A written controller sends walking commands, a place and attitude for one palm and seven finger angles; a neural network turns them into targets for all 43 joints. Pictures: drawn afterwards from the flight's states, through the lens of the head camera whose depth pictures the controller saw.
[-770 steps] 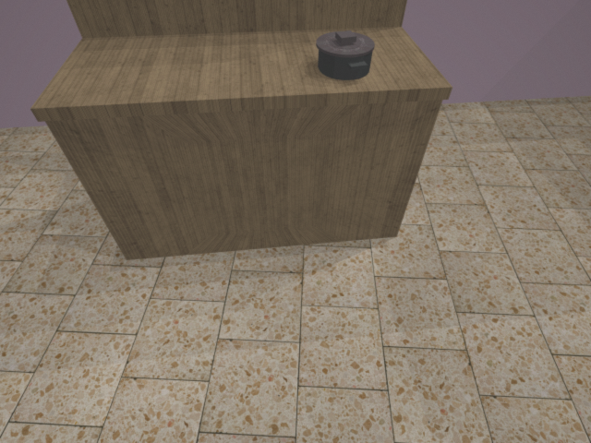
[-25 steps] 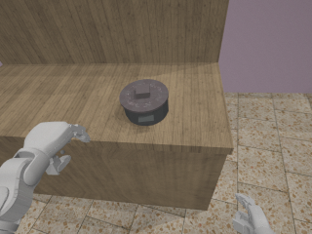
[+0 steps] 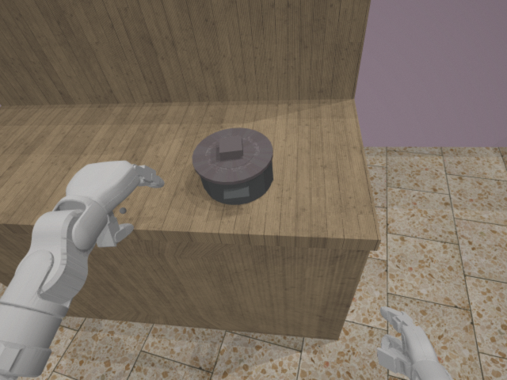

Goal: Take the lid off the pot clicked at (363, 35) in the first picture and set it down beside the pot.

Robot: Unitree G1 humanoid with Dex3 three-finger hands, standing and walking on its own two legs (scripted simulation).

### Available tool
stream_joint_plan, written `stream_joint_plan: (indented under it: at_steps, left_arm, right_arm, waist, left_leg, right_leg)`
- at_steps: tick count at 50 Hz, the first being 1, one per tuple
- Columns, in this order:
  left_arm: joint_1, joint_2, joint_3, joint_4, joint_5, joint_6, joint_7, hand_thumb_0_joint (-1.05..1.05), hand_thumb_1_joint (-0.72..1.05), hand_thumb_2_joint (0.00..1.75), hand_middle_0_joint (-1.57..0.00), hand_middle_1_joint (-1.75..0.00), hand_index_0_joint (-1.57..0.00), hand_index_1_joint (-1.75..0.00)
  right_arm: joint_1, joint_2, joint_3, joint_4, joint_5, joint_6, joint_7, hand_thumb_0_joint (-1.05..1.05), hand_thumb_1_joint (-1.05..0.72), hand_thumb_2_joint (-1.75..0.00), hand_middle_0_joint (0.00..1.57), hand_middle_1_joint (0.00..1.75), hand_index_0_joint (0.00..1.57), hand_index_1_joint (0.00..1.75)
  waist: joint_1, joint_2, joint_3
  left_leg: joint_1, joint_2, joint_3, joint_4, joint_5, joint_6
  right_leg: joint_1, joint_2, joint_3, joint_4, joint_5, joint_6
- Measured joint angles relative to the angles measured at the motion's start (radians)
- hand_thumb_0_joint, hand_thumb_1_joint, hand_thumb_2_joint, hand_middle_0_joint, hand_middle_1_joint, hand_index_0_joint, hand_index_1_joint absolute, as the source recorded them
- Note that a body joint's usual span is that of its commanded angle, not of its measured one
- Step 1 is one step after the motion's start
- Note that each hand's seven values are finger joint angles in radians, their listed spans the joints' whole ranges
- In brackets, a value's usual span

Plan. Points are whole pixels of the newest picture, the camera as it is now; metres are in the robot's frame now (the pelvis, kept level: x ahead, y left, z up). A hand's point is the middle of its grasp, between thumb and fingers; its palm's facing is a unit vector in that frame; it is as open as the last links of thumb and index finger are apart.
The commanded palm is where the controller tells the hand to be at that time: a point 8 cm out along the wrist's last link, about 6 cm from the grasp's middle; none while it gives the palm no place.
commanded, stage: move the open hand above the knob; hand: left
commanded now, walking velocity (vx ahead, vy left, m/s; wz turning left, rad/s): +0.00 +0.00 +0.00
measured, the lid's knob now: (231, 147) +0.55 +0.12 +0.05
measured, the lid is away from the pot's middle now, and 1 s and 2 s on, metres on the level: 0.00 0.00 0.00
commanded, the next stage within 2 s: none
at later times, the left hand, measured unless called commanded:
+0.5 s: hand (164, 175) +0.39 +0.20 +0.13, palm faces -0.21 -0.07 -0.98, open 10.1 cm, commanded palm +0.37 +0.19 +0.19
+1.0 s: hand (194, 149) +0.45 +0.16 +0.13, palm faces -0.24 -0.05 -0.97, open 10.1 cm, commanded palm +0.45 +0.16 +0.19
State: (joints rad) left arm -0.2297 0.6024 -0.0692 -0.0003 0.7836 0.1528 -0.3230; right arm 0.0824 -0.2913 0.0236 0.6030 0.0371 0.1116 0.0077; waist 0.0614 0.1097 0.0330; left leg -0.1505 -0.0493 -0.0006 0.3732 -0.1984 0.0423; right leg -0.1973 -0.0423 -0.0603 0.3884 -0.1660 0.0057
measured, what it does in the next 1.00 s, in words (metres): stands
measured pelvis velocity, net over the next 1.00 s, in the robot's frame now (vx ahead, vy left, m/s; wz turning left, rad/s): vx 0.03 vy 0.00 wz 0.00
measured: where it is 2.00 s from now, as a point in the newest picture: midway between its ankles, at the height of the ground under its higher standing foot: outside the picture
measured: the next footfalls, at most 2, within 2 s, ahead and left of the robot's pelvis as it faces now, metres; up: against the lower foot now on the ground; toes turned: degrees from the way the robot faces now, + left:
none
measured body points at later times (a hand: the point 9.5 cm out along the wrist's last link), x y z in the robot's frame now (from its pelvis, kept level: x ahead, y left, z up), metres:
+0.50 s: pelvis +0.02 -0.01 +0.00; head +0.04 -0.05 +0.45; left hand +0.40 +0.20 +0.18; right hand +0.21 -0.24 -0.12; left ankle +0.00 +0.09 -0.74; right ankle +0.03 -0.12 -0.74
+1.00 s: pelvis +0.03 +0.00 +0.00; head +0.06 -0.04 +0.44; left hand +0.46 +0.16 +0.18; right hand +0.19 -0.24 -0.13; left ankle +0.00 +0.09 -0.74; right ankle +0.03 -0.12 -0.74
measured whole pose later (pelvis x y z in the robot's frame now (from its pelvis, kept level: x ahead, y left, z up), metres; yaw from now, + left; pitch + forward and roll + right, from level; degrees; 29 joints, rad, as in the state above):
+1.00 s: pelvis +0.03 +0.00 +0.00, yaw +0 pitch +4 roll +0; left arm -0.76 0.46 -0.27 0.49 0.84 0.22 -0.32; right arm 0.13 -0.28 0.03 0.64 0.07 0.16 0.01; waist -0.01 0.09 -0.01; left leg -0.23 -0.05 0.00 0.42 -0.25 0.04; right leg -0.29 -0.05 -0.06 0.45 -0.23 0.01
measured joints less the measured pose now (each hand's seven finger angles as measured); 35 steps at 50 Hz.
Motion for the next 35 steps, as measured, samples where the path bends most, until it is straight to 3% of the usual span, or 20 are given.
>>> stream_joint_plan:
  at_steps: [5,12,17,26,31,35]
  left_arm:
    - [-0.051,-0.018,-0.051,0.026,0.020,0.003,-0.021,0.00,-0.30,1.45,-0.85,-0.09,-0.85,-0.08]
    - [-0.140,-0.024,-0.063,0.105,0.024,0.042,-0.042,0.00,-0.30,1.45,-0.85,-0.09,-0.85,-0.08]
    - [-0.175,-0.042,-0.094,0.132,0.033,0.037,-0.051,0.00,-0.30,1.45,-0.85,-0.09,-0.84,-0.08]
    - [-0.250,-0.056,-0.099,0.199,0.033,0.043,-0.024,0.00,-0.30,1.45,-0.85,-0.09,-0.85,-0.08]
    - [-0.284,-0.073,-0.140,0.235,0.044,0.069,-0.032,0.00,-0.30,1.45,-0.85,-0.09,-0.84,-0.08]
    - [-0.334,-0.076,-0.164,0.249,0.049,0.057,-0.027,0.00,-0.30,1.45,-0.85,-0.09,-0.85,-0.08]
  right_arm:
    - [-0.008,-0.002,0.006,0.007,0.001,0.007,0.001,0.01,-0.91,-0.90,0.20,0.30,0.20,0.30]
    - [-0.002,0.004,0.009,-0.003,0.007,0.015,0.010,0.01,-0.91,-0.90,0.20,0.30,0.20,0.30]
    - [0.005,-0.001,0.009,0.002,0.011,0.023,0.012,0.01,-0.91,-0.90,0.20,0.30,0.20,0.30]
    - [0.030,-0.001,0.003,0.009,0.019,0.031,0.018,0.01,-0.91,-0.90,0.20,0.30,0.20,0.30]
    - [0.027,-0.002,0.003,0.011,0.023,0.041,0.018,0.01,-0.91,-0.90,0.20,0.30,0.20,0.30]
    - [0.029,0.000,0.001,0.019,0.022,0.036,0.008,0.01,-0.91,-0.90,0.20,0.30,0.20,0.30]
  waist:
    - [-0.005,0.003,-0.010]
    - [-0.017,-0.005,-0.010]
    - [-0.026,-0.004,-0.009]
    - [-0.035,-0.008,-0.022]
    - [-0.043,-0.009,-0.016]
    - [-0.046,-0.013,-0.017]
  left_leg:
    - [-0.001,0.000,-0.003,0.002,-0.008,-0.001]
    - [-0.010,0.005,-0.003,0.006,-0.016,-0.006]
    - [-0.016,0.006,-0.003,0.013,-0.024,-0.006]
    - [-0.028,0.007,-0.001,0.015,-0.033,-0.008]
    - [-0.039,0.006,-0.001,0.024,-0.039,-0.006]
    - [-0.043,0.003,-0.004,0.026,-0.040,-0.005]
  right_leg:
    - [-0.001,0.000,-0.003,0.005,-0.010,-0.001]
    - [-0.014,0.005,-0.002,0.015,-0.021,-0.006]
    - [-0.021,0.006,-0.002,0.022,-0.030,-0.006]
    - [-0.037,0.007,0.001,0.032,-0.041,-0.007]
    - [-0.047,0.005,0.001,0.040,-0.047,-0.006]
    - [-0.051,0.002,-0.002,0.042,-0.049,-0.005]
